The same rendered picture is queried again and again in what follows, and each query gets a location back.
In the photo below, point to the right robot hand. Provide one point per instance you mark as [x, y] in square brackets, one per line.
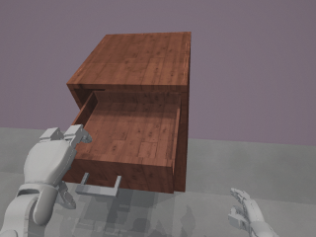
[242, 217]

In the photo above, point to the drawer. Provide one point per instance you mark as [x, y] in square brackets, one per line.
[135, 135]

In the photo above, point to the cabinet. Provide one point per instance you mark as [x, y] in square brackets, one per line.
[144, 62]

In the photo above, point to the right robot forearm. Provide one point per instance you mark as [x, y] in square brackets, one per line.
[261, 229]

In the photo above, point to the handle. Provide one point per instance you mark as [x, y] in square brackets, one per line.
[95, 191]

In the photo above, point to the left robot forearm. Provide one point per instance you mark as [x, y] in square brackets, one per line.
[30, 211]

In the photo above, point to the left robot hand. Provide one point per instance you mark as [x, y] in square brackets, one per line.
[49, 160]

